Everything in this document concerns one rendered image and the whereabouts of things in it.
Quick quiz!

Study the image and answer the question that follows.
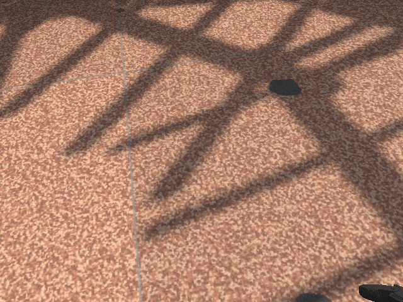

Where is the robot right hand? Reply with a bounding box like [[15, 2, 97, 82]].
[[359, 284, 403, 302]]

